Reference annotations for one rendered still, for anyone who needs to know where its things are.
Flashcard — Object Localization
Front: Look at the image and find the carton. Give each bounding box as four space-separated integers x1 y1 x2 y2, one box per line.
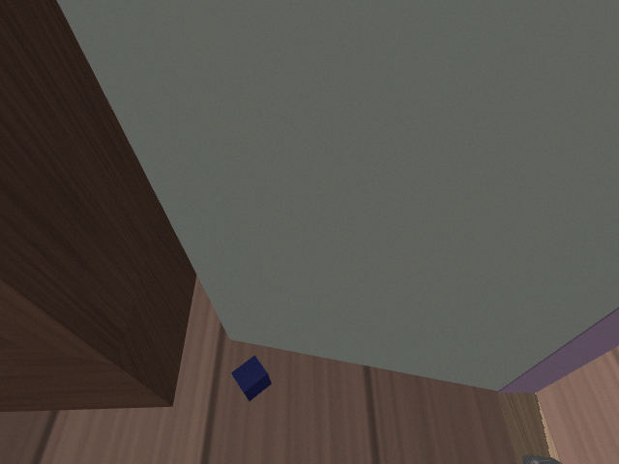
231 355 272 401

